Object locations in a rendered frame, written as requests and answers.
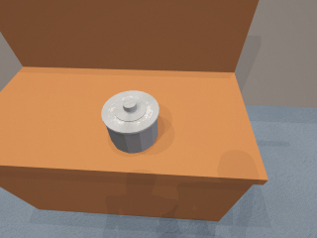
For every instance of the lid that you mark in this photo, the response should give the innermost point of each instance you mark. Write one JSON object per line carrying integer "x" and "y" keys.
{"x": 123, "y": 122}

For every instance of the table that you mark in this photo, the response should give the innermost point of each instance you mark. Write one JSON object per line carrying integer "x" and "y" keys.
{"x": 55, "y": 150}

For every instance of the pot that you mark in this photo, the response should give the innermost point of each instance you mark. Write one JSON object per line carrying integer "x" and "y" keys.
{"x": 135, "y": 143}

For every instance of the knob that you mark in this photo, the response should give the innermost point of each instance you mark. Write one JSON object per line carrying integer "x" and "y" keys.
{"x": 129, "y": 104}

